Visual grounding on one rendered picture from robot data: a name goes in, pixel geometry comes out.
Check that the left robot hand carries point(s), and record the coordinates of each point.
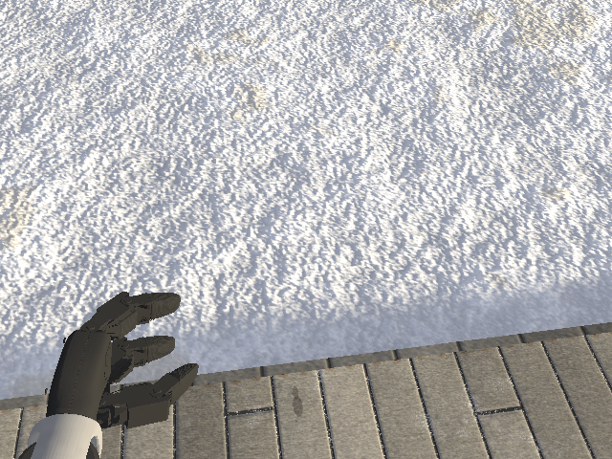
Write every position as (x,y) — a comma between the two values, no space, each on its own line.
(90,362)

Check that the left robot forearm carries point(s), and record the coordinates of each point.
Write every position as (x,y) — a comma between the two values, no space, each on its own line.
(64,436)

